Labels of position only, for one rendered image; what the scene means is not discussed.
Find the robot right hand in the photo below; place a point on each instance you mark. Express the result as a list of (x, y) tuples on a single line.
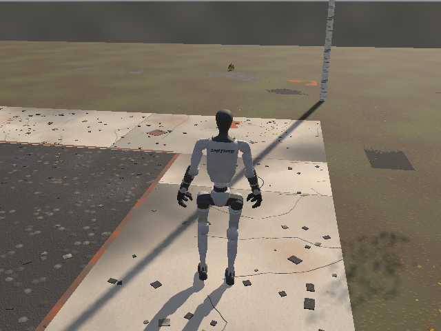
[(257, 197)]

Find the left robot upper arm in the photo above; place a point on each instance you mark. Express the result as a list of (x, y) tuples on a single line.
[(200, 145)]

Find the right robot upper arm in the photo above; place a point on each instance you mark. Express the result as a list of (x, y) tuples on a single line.
[(244, 147)]

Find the right robot forearm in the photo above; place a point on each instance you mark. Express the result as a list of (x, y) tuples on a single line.
[(254, 184)]

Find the robot left hand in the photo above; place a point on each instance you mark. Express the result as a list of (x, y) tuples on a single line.
[(181, 197)]

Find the robot torso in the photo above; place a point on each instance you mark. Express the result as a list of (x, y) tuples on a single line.
[(221, 167)]

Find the robot left thigh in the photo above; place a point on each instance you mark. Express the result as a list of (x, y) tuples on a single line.
[(203, 202)]

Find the left robot forearm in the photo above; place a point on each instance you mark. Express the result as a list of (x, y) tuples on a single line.
[(186, 181)]

